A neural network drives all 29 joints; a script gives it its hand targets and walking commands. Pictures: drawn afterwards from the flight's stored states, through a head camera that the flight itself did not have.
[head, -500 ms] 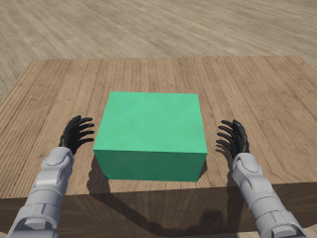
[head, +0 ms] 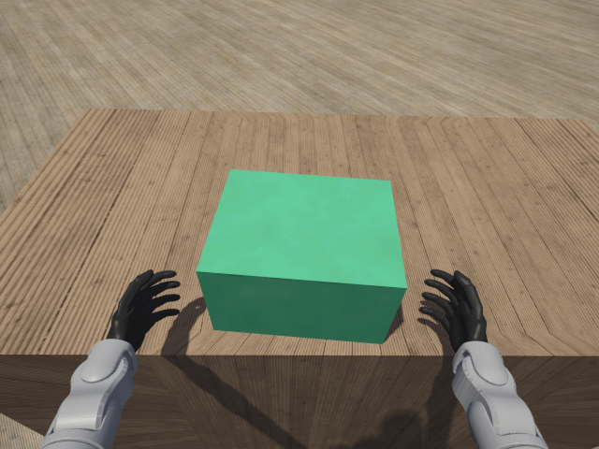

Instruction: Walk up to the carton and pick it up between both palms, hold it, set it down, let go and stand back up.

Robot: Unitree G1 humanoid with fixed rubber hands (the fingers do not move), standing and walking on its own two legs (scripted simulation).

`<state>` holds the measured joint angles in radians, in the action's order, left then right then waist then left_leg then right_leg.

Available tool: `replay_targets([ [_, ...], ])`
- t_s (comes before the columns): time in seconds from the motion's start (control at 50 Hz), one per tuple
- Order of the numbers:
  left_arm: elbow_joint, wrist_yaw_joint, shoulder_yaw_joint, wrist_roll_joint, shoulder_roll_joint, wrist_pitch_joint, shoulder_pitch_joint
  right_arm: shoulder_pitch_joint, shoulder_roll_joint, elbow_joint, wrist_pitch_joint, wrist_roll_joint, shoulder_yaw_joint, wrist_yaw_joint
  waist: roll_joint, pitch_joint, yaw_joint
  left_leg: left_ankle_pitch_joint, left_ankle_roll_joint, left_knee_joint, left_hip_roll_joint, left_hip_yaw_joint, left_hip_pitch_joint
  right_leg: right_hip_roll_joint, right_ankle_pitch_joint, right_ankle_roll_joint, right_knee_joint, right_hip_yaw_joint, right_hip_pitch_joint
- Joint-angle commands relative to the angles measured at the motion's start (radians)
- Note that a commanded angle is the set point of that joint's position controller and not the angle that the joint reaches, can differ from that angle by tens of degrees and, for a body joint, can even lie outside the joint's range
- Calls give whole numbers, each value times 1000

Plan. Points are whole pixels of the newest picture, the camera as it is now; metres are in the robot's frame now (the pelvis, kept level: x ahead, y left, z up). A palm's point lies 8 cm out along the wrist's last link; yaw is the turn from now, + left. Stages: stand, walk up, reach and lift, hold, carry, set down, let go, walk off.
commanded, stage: set down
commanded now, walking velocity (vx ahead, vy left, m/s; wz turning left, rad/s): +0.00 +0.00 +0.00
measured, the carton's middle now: (303, 253) +0.43 +0.02 -0.01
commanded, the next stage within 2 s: let go in 0.88 s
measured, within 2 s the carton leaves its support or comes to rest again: neither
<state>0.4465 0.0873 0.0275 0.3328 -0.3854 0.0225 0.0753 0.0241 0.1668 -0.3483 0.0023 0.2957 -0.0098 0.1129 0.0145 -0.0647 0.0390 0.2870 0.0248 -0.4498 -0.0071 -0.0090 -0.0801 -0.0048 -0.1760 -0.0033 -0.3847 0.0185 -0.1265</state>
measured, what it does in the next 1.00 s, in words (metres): stands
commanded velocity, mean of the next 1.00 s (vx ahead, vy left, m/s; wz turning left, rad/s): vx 0.00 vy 0.00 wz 0.00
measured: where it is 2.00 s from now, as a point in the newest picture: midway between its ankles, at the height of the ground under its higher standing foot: outside the picture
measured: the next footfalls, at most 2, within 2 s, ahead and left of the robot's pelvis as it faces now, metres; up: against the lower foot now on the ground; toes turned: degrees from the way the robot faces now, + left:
none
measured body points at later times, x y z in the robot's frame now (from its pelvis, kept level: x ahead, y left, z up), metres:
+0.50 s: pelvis +0.01 +0.00 +0.00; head +0.00 +0.02 +0.45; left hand +0.20 +0.26 -0.02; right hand +0.23 -0.20 -0.02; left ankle -0.02 +0.10 -0.74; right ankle +0.03 -0.13 -0.74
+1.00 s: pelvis +0.00 -0.01 +0.00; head -0.01 +0.00 +0.45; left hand +0.19 +0.23 -0.05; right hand +0.22 -0.20 -0.04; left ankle -0.02 +0.10 -0.74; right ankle +0.03 -0.13 -0.74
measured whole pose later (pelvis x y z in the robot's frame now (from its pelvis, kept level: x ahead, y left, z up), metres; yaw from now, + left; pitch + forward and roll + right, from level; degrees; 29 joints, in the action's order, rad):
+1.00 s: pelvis +0.00 -0.01 +0.00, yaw -1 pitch -8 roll -1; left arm 0.46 0.03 0.03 0.14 -0.29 -0.04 -0.15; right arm -0.14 0.12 -0.52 0.16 0.08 0.01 0.03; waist 0.00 -0.12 0.05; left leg 0.30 0.01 -0.44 0.00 -0.02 0.00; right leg -0.02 -0.20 0.01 -0.41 0.00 -0.07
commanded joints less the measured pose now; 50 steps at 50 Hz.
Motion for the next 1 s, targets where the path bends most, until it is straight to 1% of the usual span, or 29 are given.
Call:
replay_targets([
  [0.0, -232, -2, -81, -7, -161, 87, 189, 156, 105, 228, 87, -10, -46, 0, -88, 220, -2, -336, -63, 86, 30, 14, -51, 3, 88, 58, 27, -40, 173],
  [0.02, -250, -3, -81, -3, -178, 94, 218, 179, 112, 239, 95, -15, -57, 2, -100, 234, -8, -359, -70, 77, 26, 17, -52, 1, 90, 60, 24, -39, 157],
  [0.06, -273, -5, -82, -4, -178, 104, 167, 138, 101, 259, 114, -15, -50, 4, -100, 240, 3, -378, -70, 60, 25, 10, -38, -1, 100, 60, 18, -42, 153],
  [0.1, -284, -6, -82, 4, -184, 112, 159, 132, 105, 274, 130, -19, -51, 6, -84, 241, 6, -398, -70, 52, 27, 16, -41, -2, 109, 59, 12, -47, 152],
  [0.14, -295, -10, -80, -1, -165, 128, 56, 45, 86, 277, 150, -19, -42, 5, -86, 222, 17, -402, -69, 47, 30, 15, -22, -3, 120, 61, 11, -52, 147],
  [0.16, -305, -8, -71, 9, -183, 133, 111, 94, 93, 284, 155, -25, -52, 6, -87, 226, 7, -392, -72, 45, 30, 19, -39, -3, 100, 59, 7, -54, 140],
  [0.18, -278, -8, -75, 0, -160, 139, 19, 13, 81, 270, 164, -27, -37, 4, -75, 197, 12, -408, -72, 42, 30, 19, -19, -2, 119, 60, 11, -55, 143],
  [0.2, -302, -6, -80, -8, -155, 147, -24, -12, 79, 268, 176, -33, -36, 3, -83, 193, 19, -432, -75, 40, 35, 25, -13, -4, 131, 60, 7, -54, 151],
  [0.24, -310, -5, -74, -8, -152, 156, -19, -6, 69, 263, 194, -40, -36, 4, -90, 181, 22, -446, -81, 39, 36, 24, -14, -3, 125, 62, 12, -55, 147],
  [0.34, -291, -1, -73, -9, -150, 172, -88, -50, 41, 250, 215, -57, -26, 3, -68, 131, 28, -396, -72, 39, 30, 10, -26, 9, 108, 60, 17, -70, 134],
  [0.42, -294, -4, -67, -39, -131, 172, -122, -80, 38, 197, 222, -84, -25, 0, -88, 103, 26, -373, -77, 56, 34, 8, -31, 12, 88, 63, 22, -69, 138],
  [0.44, -293, -5, -61, -39, -127, 174, -121, -74, 33, 189, 224, -89, -30, 0, -92, 100, 17, -362, -77, 61, 37, 11, -36, 12, 79, 62, 23, -67, 138],
  [0.46, -275, -6, -60, -51, -122, 168, -127, -84, 32, 163, 223, -96, -28, -2, -101, 83, 25, -352, -78, 63, 35, 4, -37, 14, 69, 64, 26, -70, 134],
  [0.5, -285, -9, -56, -56, -121, 165, -115, -78, 28, 151, 222, -108, -37, -2, -101, 77, 13, -325, -81, 69, 36, 7, -46, 14, 51, 59, 25, -66, 138],
  [0.52, -236, -13, -51, -73, -107, 147, -121, -73, 40, 100, 214, -124, -34, -6, -106, 58, 18, -296, -79, 74, 36, 2, -55, 15, 23, 60, 30, -68, 127],
  [0.6, -266, -29, -44, -81, -103, 135, -109, -64, 29, 110, 217, -136, -41, -12, -113, 80, 13, -277, -80, 91, 48, 9, -79, 10, 22, 57, 14, -56, 150],
  [0.62, -216, -33, -37, -98, -91, 114, -111, -54, 43, 53, 208, -146, -36, -20, -124, 64, 18, -288, -83, 91, 49, 6, -71, 7, 10, 61, 16, -55, 142],
  [0.64, -262, -35, -48, -89, -104, 121, -101, -55, 30, 95, 213, -144, -42, -19, -110, 88, 23, -281, -79, 86, 46, -2, -77, 10, 16, 57, 13, -52, 153],
  [0.66, -204, -39, -39, -105, -99, 100, -92, -42, 41, 49, 205, -154, -40, -23, -114, 71, 14, -268, -75, 87, 42, -3, -84, 8, 13, 59, 14, -53, 145],
  [0.68, -233, -42, -47, -102, -101, 99, -100, -55, 38, 74, 208, -159, -39, -24, -91, 81, 24, -270, -73, 88, 45, -6, -93, 11, 28, 54, 9, -52, 158],
  [0.7, -200, -47, -36, -115, -84, 81, -85, -36, 46, 27, 197, -166, -36, -28, -100, 73, 14, -267, -76, 93, 44, -8, -89, 6, 15, 57, 17, -51, 151],
  [0.72, -191, -48, -44, -130, -79, 63, -92, -45, 50, 2, 187, -172, -38, -32, -106, 65, 19, -259, -80, 96, 44, -12, -85, 6, -2, 58, 17, -43, 153],
  [0.74, -217, -50, -45, -126, -83, 60, -98, -61, 48, 21, 186, -177, -43, -35, -87, 79, 17, -273, -76, 98, 44, -12, -75, 4, 12, 55, 20, -38, 157],
  [0.78, -186, -57, -44, -146, -63, 34, -99, -64, 62, -23, 176, -190, -48, -45, -97, 64, 8, -276, -77, 104, 45, -13, -84, -1, 13, 55, 18, -37, 155],
  [0.84, -203, -59, -51, -152, -73, 31, -88, -69, 51, -5, 179, -193, -50, -50, -82, 67, 2, -261, -69, 108, 37, -27, -111, 1, 31, 51, 15, -38, 186],
  [0.86, -123, -61, -44, -182, -49, 0, -91, -58, 72, -90, 159, -207, -44, -56, -101, 28, -5, -242, -72, 114, 38, -25, -106, -1, 5, 54, 23, -37, 169],
  [0.88, -173, -63, -55, -178, -57, -3, -93, -77, 64, -55, 160, -206, -43, -56, -92, 37, 10, -228, -74, 123, 43, -26, -109, -2, 1, 50, 21, -32, 180],
  [0.92, -166, -66, -53, -182, -50, -12, -83, -68, 62, -49, 163, -210, -44, -56, -81, 36, 0, -227, -62, 124, 32, -33, -117, -1, 15, 46, 24, -34, 192],
  [0.98, -116, -65, -55, -220, -31, -49, -93, -87, 73, -122, 146, -238, -45, -62, -84, 19, -11, -227, -70, 132, 34, -35, -107, -5, 9, 45, 30, -24, 188],
])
